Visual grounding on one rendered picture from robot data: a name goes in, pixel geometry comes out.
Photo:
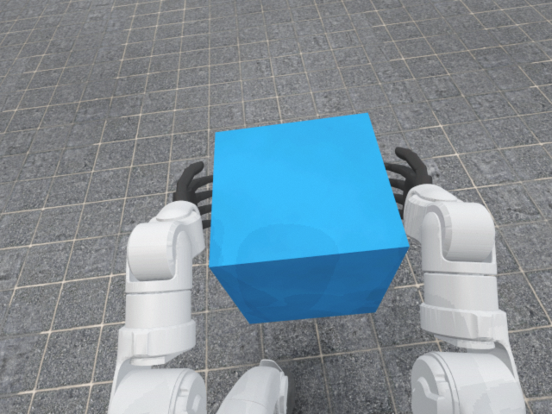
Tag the robot left upper arm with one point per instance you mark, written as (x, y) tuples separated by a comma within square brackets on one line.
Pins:
[(160, 391)]

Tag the robot right upper arm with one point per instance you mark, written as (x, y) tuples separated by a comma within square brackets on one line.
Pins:
[(463, 383)]

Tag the robot right hand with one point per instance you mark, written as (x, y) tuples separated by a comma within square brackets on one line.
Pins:
[(416, 176)]

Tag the robot right forearm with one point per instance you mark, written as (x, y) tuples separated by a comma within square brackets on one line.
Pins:
[(461, 305)]

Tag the robot left thigh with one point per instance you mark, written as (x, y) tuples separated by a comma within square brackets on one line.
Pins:
[(260, 390)]

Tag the robot left forearm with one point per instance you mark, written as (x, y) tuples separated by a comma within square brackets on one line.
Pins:
[(158, 325)]

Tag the carton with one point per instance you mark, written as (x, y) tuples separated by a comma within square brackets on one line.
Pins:
[(304, 223)]

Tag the robot left hand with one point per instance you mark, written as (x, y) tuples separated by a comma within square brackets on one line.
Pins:
[(186, 188)]

